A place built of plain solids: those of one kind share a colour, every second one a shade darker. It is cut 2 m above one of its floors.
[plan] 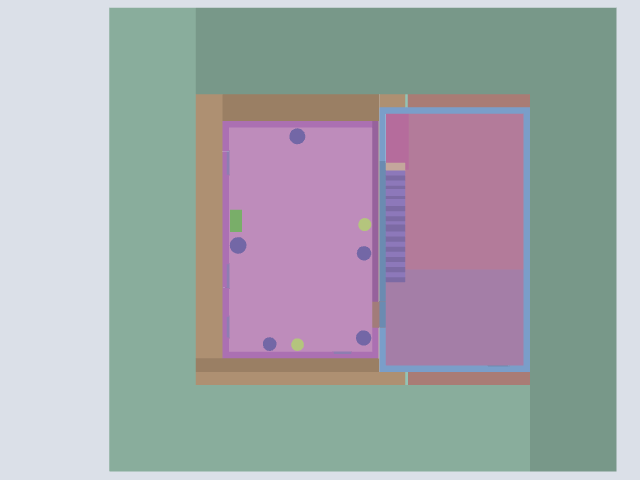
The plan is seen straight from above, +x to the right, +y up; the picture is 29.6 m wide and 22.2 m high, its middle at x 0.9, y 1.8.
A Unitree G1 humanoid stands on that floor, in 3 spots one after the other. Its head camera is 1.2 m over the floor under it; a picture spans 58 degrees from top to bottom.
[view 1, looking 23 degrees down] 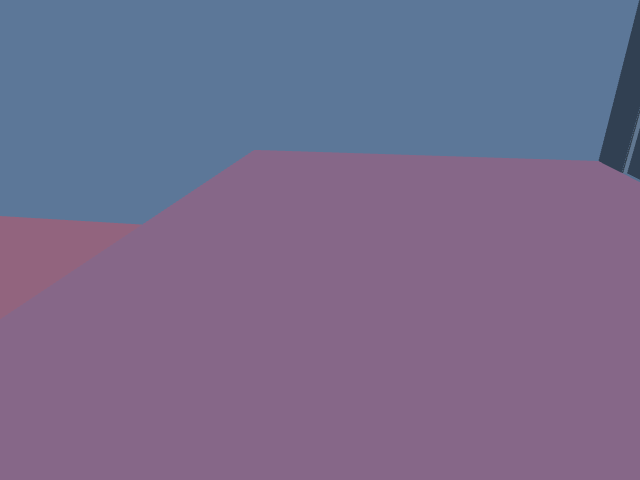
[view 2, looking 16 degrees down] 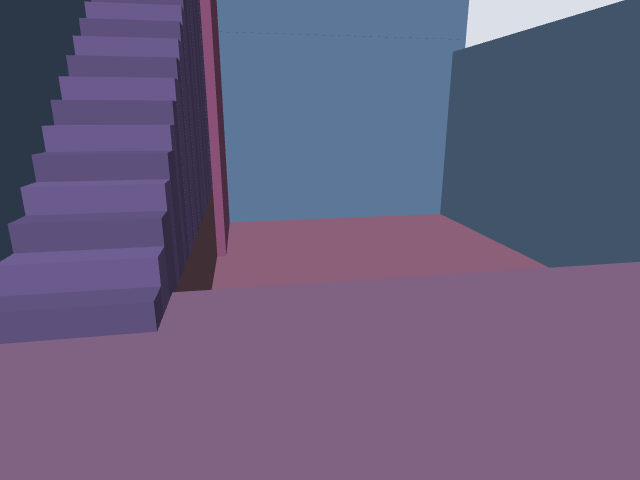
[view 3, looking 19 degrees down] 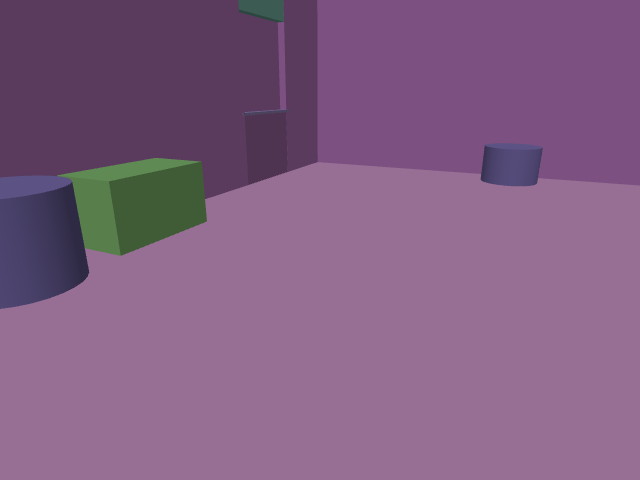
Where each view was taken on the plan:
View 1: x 4.50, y -1.42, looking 9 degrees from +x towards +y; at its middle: floor_yard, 3.07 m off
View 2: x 5.38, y -2.55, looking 80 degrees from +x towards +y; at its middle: floor_dock_water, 8.80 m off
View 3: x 0.00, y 0.00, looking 115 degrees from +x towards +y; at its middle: floor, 3.69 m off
